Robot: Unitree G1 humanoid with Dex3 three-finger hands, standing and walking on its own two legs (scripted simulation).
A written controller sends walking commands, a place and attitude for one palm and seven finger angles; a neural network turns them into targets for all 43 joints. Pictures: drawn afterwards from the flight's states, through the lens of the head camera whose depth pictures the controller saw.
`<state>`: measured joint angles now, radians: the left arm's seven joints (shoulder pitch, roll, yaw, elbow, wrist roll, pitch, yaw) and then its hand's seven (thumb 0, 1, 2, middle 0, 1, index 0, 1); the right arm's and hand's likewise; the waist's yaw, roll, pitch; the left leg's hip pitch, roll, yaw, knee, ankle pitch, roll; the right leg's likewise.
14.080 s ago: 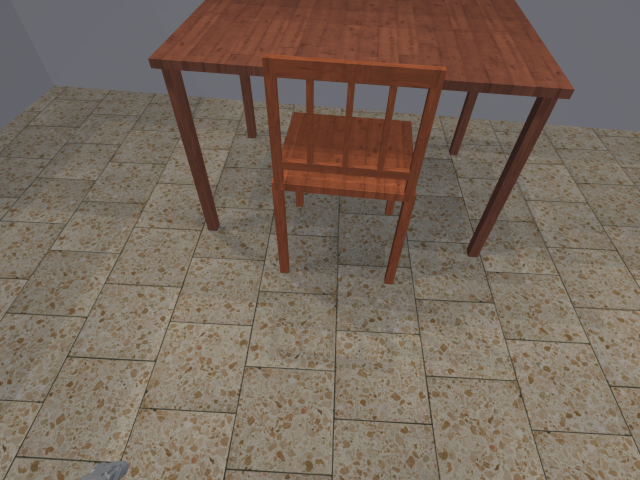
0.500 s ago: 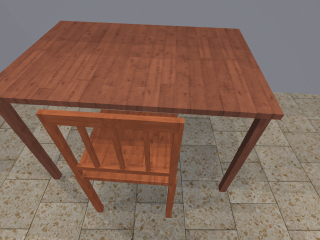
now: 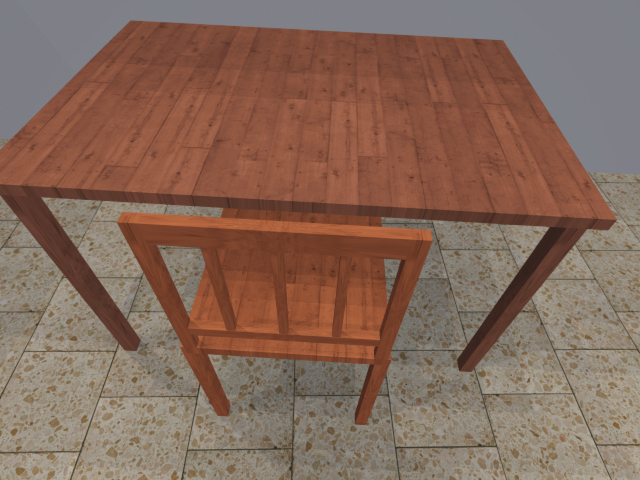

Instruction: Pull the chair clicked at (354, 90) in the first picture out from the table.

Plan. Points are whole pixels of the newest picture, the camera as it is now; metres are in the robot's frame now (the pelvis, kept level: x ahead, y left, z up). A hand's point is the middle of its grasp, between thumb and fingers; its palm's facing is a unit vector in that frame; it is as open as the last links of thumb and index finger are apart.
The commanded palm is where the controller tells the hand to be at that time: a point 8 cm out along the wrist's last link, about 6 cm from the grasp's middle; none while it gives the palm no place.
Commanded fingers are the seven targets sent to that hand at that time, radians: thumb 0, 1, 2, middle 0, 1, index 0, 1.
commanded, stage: come to a stop and stand still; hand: left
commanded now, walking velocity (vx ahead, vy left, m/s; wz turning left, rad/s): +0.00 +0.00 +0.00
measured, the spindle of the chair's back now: (280, 294) +0.42 +0.09 -0.09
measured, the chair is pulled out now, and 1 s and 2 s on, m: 0.00 0.00 0.00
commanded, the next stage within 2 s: look again from close up in 1.46 s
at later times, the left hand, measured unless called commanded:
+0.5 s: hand out of the picture +0.00 +0.23 -0.18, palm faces +0.03 -0.98 -0.18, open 7.4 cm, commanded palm none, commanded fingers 0.00 0.90 0.90 -0.20 -0.30 -0.20 -0.30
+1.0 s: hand out of the picture -0.04 +0.37 -0.23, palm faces +0.06 -0.98 -0.21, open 7.4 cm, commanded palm none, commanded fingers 0.00 0.90 0.90 -0.20 -0.30 -0.20 -0.30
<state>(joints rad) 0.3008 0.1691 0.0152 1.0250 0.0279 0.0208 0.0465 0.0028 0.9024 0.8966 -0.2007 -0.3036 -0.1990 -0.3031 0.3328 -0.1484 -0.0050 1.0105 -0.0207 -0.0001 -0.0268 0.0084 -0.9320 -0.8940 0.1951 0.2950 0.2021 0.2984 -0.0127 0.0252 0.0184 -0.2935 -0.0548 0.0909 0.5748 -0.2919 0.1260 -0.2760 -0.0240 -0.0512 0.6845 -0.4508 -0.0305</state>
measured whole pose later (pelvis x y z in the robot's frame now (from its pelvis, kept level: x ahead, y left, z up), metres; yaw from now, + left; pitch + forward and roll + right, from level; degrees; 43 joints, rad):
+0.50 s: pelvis +0.01 +0.06 +0.00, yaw +0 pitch +0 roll -2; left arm 0.32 0.14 0.00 1.05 0.02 0.03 0.05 0.00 0.90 0.90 -0.20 -0.30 -0.20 -0.30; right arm 0.27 -0.17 0.00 1.05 -0.01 0.00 -0.04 0.00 -0.93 -0.89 0.20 0.30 0.20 0.30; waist 0.00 0.01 0.03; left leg -0.20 -0.16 0.12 0.39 -0.21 0.14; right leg -0.16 -0.02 -0.01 0.48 -0.32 0.00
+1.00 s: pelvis -0.02 +0.18 -0.04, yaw +4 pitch -4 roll -1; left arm 0.36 0.24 0.05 1.01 0.04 0.05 0.05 0.00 0.90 0.90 -0.20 -0.30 -0.20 -0.30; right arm 0.23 -0.21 -0.05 0.91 -0.01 -0.02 -0.01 0.00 -0.91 -0.89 0.20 0.30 0.20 0.30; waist -0.02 -0.10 0.08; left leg -0.43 0.02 -0.09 0.84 -0.36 -0.05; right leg -0.32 -0.20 0.04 0.86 -0.52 -0.01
